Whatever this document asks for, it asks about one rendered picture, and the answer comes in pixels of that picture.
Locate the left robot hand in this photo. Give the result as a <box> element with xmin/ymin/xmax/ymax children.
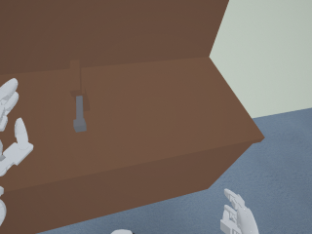
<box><xmin>0</xmin><ymin>78</ymin><xmax>33</xmax><ymax>176</ymax></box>

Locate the tap lever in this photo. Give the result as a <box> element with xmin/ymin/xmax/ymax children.
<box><xmin>73</xmin><ymin>96</ymin><xmax>87</xmax><ymax>133</ymax></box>

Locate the right robot hand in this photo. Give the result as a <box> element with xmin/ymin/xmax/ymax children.
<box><xmin>220</xmin><ymin>188</ymin><xmax>259</xmax><ymax>234</ymax></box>

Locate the counter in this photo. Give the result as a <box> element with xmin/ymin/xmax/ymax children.
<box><xmin>0</xmin><ymin>0</ymin><xmax>265</xmax><ymax>234</ymax></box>

